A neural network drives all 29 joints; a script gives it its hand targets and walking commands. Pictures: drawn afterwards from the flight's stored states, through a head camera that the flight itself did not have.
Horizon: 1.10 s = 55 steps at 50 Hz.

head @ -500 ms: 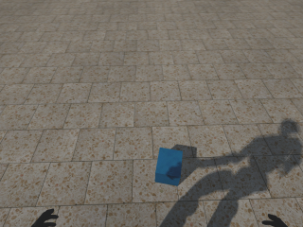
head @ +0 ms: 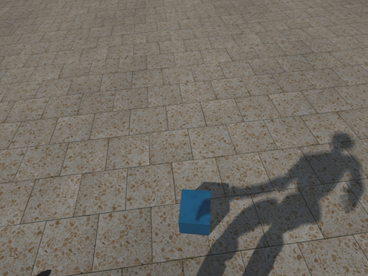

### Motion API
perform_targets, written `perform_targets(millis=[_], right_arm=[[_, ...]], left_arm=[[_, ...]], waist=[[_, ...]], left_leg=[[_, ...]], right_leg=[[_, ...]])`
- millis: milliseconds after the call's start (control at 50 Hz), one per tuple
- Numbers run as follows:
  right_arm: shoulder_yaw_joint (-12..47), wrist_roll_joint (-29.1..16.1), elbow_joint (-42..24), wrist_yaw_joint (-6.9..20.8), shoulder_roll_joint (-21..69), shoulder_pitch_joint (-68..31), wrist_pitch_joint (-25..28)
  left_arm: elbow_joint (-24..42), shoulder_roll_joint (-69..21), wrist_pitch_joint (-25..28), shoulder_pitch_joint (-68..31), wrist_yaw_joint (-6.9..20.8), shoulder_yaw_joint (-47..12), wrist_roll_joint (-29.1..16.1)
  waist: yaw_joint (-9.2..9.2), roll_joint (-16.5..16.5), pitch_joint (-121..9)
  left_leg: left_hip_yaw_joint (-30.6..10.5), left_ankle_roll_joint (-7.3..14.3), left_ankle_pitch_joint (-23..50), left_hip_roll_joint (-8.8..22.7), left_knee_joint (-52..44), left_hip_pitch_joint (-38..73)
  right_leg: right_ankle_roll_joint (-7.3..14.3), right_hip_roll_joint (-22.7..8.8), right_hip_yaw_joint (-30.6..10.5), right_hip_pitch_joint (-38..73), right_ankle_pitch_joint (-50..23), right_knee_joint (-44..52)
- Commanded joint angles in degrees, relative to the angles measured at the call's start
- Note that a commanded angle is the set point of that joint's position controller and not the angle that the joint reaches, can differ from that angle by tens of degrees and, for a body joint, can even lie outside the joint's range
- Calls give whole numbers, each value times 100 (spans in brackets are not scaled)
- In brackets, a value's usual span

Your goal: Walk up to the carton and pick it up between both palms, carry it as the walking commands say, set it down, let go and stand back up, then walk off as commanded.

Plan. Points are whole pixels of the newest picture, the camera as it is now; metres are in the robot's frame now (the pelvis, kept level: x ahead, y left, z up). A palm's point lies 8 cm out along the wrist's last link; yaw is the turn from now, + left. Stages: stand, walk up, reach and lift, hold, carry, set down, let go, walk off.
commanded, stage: walk up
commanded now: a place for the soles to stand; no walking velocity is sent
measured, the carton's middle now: (195, 212) +0.55 -0.01 -0.69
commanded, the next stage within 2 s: none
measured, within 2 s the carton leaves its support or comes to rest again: neither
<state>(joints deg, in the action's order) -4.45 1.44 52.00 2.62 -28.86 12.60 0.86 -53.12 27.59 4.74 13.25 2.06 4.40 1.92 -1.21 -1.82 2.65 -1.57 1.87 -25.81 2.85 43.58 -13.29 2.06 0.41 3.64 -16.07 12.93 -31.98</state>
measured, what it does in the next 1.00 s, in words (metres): walks ahead: left foot, then right foot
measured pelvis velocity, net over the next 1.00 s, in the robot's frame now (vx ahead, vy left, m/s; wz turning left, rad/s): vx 0.12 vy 0.03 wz -0.17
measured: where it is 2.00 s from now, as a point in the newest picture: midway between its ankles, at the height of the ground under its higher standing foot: outside the picture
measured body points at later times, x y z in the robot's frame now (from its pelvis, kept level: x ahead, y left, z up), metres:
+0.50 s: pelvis +0.10 +0.03 -0.01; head +0.14 +0.03 +0.44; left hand +0.20 +0.35 -0.12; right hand +0.25 -0.29 -0.10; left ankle +0.19 +0.14 -0.73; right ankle +0.08 -0.10 -0.72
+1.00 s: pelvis +0.12 +0.03 +0.01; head +0.14 +0.02 +0.46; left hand +0.31 +0.33 -0.09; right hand +0.18 -0.32 -0.10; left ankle +0.19 +0.14 -0.73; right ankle +0.09 -0.10 -0.73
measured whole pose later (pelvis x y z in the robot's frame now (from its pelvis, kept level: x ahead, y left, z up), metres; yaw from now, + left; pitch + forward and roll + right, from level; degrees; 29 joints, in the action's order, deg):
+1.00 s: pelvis +0.12 +0.03 +0.01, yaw -10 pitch -2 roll +0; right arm -2.5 -0.1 60.4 1.6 -24.6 1.6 -0.6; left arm -57.5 25.1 1.5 3.2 -0.7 -0.1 0.4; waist -1.4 -0.5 4.6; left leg 7.6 0.2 -9.4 3.2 26.2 -14.3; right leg -0.8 0.0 -4.1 -9.5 16.8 -28.5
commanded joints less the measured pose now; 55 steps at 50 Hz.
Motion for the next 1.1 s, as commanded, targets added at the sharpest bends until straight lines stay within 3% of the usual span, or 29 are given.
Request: perform_targets(millis=[0,20,40,80,160,200,260,300,320,340,360,380,400,420,440,460,480,500,520,540,580,620,680,960,980,1040,1080], right_arm=[[-101,-58,-632,-46,-870,-432,67],[-117,-49,-583,-34,-908,-189,82],[-140,-29,-579,-26,-919,-78,86],[-165,-11,-600,66,-792,-32,69],[-75,-11,-759,43,-331,-336,-36],[-45,-44,-687,-18,-257,-380,-54],[-45,-67,-656,-84,-303,-557,-61],[-82,-23,-591,-141,-432,-474,-33],[-182,34,-541,-191,-741,-169,7],[-251,82,-599,-232,-1052,36,71],[-185,-66,-673,-238,-994,-363,77],[-167,-85,-654,-228,-783,-497,56],[-123,-94,-643,-237,-721,-702,34],[-107,-76,-637,-239,-705,-930,2],[-93,-73,-628,-229,-711,-1135,-22],[-80,-78,-598,-208,-698,-1255,-64],[-43,-92,-556,-191,-650,-1243,-98],[30,-134,-530,-176,-480,-1247,-117],[76,-189,-453,-148,-333,-1209,-137],[29,-203,-343,-142,-393,-1339,-144],[-2,-169,-135,-140,-494,-1332,-80],[22,-172,58,-135,-563,-1336,-15],[65,-206,260,-148,-521,-1406,-8],[39,-172,617,-135,-573,-1393,-66],[-107,-58,456,-85,-819,-1402,-167],[-163,-46,194,-22,-627,-1402,-272],[-197,-12,58,5,-612,-1368,-295]], left_arm=[[382,1626,79,736,-119,420,-125],[487,1393,87,530,-144,363,-161],[542,1289,103,494,-163,333,-164],[626,1183,135,680,-145,280,-155],[766,1091,87,794,-224,166,-128],[814,1049,35,659,-272,103,-153],[894,1124,-45,535,-310,67,-204],[913,1020,-107,506,-348,-16,-244],[959,840,-105,582,-356,-86,-270],[1000,574,-108,860,-360,-158,-339],[798,577,-221,992,-425,-206,-423],[694,735,-290,890,-458,-160,-358],[599,743,-291,829,-461,-153,-330],[489,735,-286,887,-439,-145,-312],[366,691,-268,983,-401,-135,-259],[222,656,-257,1030,-366,-105,-187],[208,686,-243,890,-353,-78,-113],[254,781,-215,652,-355,-65,-51],[343,1004,-164,247,-356,-67,-59],[308,1181,-142,-56,-329,-73,-115],[226,951,-133,-347,-323,-186,-150],[66,812,-143,-294,-317,-213,-169],[-80,817,-185,-368,-319,-212,-196],[-293,832,-298,-1043,-280,-245,-151],[-286,1103,-261,-802,-383,-151,-139],[-138,1291,-245,-622,-477,-65,-105],[-12,1311,-257,-565,-512,-29,-91]], waist=[[492,266,311],[346,264,408],[288,470,386],[283,714,227],[292,788,246],[272,890,125],[286,1045,-13],[134,792,-182],[-22,265,-541],[6,-548,-1107],[80,-828,-1186],[108,-396,-1026],[196,-464,-756],[287,-594,-561],[376,-773,-466],[410,-813,-478],[394,-717,-409],[331,-436,-294],[164,-22,-173],[64,310,-45],[18,137,-90],[132,118,-400],[172,209,-572],[71,284,-385],[138,28,-269],[167,522,-273],[174,643,-222]], left_leg=[[-765,60,5,92,1821,-2902],[-647,3,414,274,1683,-2758],[-494,-79,575,402,1431,-2619],[-130,-210,731,387,937,-2161],[253,-255,1232,223,93,-1382],[419,-208,1663,43,-205,-781],[419,-97,1735,-124,-683,-259],[252,88,2154,-171,-1600,460],[-323,263,2733,371,-1772,1155],[-1544,681,3618,1534,-1866,1762],[-2085,1394,3536,2020,-2038,1241],[-1918,1481,3037,1912,-2030,856],[-1574,1388,2817,1762,-2039,459],[-1203,1159,2505,1562,-2058,117],[-905,924,2152,1364,-1989,-220],[-699,734,1692,1179,-1895,-445],[-624,540,1227,1094,-1851,-743],[-508,315,919,966,-1708,-945],[-265,39,536,582,-1491,-670],[-67,-60,521,294,-1315,-3],[-154,22,1057,445,-1600,564],[-232,182,1984,702,-1691,535],[-23,128,2494,649,-1703,549],[140,18,1788,602,-2136,816],[269,64,1693,471,-1848,680],[247,24,1492,259,-1353,307],[147,27,1408,187,-1187,191]], right_leg=[[1217,-2233,-3669,1647,2465,2169],[1133,-1983,-3071,1486,1708,2092],[1027,-1810,-2588,1437,1048,2053],[869,-1502,-1739,1270,-550,1877],[754,-1228,-922,730,-3116,1332],[657,-1116,-720,400,-3788,1044],[626,-1213,-912,241,-3258,671],[383,-1062,-906,76,-2660,-16],[154,-807,-805,-177,-2120,-652],[-67,-282,-716,-574,-285,-1678],[-150,122,-666,-548,2099,-2107],[-115,-27,-942,-429,2256,-2363],[-74,-100,-858,-412,2226,-2215],[-55,-227,-735,-251,2079,-1708],[-54,-251,-531,55,1584,-1048],[-73,-102,-331,422,968,-489],[-66,-83,-386,695,356,-65],[6,-340,-846,692,112,301],[251,-962,-1795,-25,377,779],[370,-1140,-1998,-766,452,919],[169,-864,-1506,-914,84,672],[28,-615,-1110,-274,-586,393],[40,-668,-1105,180,-1169,456],[52,-680,-1207,18,-639,969],[119,-798,-1305,-56,-737,925],[390,-1062,-1751,-39,-788,910],[514,-1141,-1903,-183,-774,784]])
